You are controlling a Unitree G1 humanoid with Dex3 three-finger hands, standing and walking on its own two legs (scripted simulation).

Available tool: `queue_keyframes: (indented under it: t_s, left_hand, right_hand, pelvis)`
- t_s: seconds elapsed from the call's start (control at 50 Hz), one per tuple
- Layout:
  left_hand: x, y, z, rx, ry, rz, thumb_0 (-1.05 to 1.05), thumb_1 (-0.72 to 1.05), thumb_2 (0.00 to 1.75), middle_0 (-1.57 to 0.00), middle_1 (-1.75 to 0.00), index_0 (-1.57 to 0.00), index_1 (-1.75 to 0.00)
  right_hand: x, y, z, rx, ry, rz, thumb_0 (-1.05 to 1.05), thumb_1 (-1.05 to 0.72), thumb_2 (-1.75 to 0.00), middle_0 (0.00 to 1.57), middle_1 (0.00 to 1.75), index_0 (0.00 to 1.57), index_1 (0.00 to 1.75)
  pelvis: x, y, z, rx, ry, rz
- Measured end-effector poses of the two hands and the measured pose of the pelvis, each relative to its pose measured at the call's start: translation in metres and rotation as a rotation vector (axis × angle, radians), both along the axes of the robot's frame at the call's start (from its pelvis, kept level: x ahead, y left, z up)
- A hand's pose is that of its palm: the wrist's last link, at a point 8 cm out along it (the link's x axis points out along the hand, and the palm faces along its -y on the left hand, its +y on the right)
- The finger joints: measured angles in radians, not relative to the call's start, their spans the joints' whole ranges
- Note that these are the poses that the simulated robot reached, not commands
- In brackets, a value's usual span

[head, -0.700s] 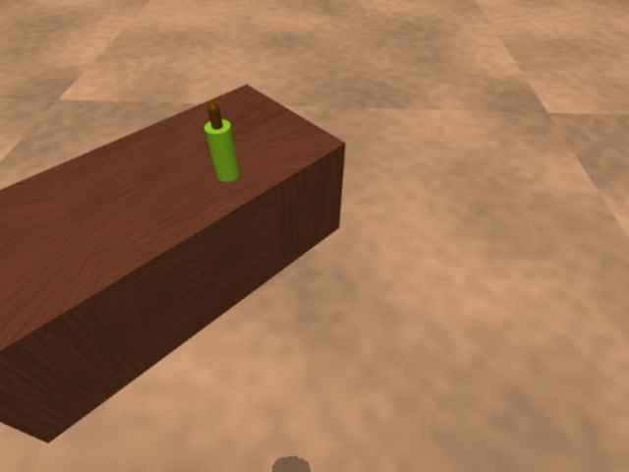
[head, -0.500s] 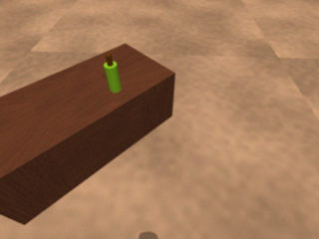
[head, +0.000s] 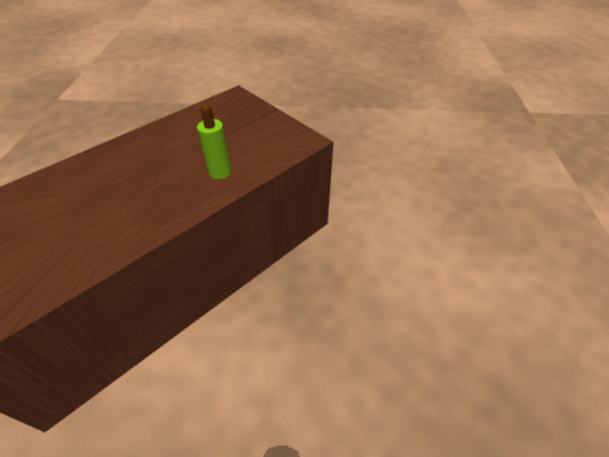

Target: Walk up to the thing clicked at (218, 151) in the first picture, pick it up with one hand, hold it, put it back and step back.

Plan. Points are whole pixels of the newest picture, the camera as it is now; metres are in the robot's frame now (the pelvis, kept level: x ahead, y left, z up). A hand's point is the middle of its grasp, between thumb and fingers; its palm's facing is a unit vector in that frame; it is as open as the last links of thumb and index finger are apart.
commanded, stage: stand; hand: right
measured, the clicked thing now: (213, 140) +1.00 +0.33 -0.21
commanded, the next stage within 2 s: walk up in 0.42 s
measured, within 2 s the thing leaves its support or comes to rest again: neither
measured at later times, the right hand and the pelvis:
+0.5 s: hand out of the picture +0.08 -0.25 -0.16, palm faces -0.08 +0.94 -0.33, open 7.4 cm; pelvis +0.00 +0.00 -0.01, yaw +4 degrees
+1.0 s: hand (418, 390) +0.25 -0.16 -0.15, palm faces -0.37 +0.85 -0.39, open 7.4 cm; pelvis +0.14 +0.08 -0.02, yaw +22 degrees
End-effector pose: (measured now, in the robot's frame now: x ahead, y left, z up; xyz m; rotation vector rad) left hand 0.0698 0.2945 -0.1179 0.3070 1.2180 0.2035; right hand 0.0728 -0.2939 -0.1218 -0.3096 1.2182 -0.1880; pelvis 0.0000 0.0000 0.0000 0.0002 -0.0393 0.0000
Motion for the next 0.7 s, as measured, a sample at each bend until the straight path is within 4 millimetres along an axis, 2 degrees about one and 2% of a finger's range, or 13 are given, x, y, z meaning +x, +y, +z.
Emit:
queue_keyframes:
  t_s: [0.42,0.48,0.56,0.64,0.7]
  left_hand:
    - [-0.007,0.0,0.001,0.004,0.009,0.006,0.0,0.91,0.89,-0.2,-0.3,-0.21,-0.3]
    - [-0.007,0.006,0.001,-0.008,-0.048,0.041,0.0,0.91,0.89,-0.2,-0.3,-0.21,-0.3]
    - [-0.016,0.029,0.005,0.013,-0.135,0.119,0.0,0.9,0.89,-0.2,-0.3,-0.21,-0.3]
    - [-0.031,0.059,0.004,0.035,-0.128,0.168,0.0,0.9,0.89,-0.2,-0.3,-0.21,-0.3]
    - [-0.035,0.087,-0.007,0.046,-0.108,0.203,0.0,0.9,0.89,-0.2,-0.3,-0.21,-0.3]
  right_hand:
    - [-0.002,-0.001,0.0,0.0,0.007,0.007,0.0,-0.91,-0.89,0.2,0.3,0.2,0.3]
    - [0.0,-0.004,-0.001,0.01,0.017,0.031,0.0,-0.91,-0.89,0.2,0.3,0.2,0.3]
    - [0.022,-0.004,0.007,-0.018,0.06,0.119,0.0,-0.91,-0.89,0.2,0.3,0.2,0.3]
    - [0.062,0.005,0.021,-0.045,0.025,0.192,0.01,-0.91,-0.89,0.2,0.3,0.2,0.3]
    - [0.096,0.018,0.027,-0.08,-0.023,0.235,0.01,-0.91,-0.89,0.2,0.3,0.2,0.3]
  pelvis:
    - [-0.001,-0.001,0.0,0.0,0.0,0.004]
    - [0.0,-0.001,-0.004,-0.016,0.006,0.055]
    - [0.007,0.006,-0.006,-0.02,0.012,0.129]
    - [0.021,0.022,-0.008,-0.021,0.004,0.185]
    - [0.038,0.041,-0.018,-0.019,0.0,0.225]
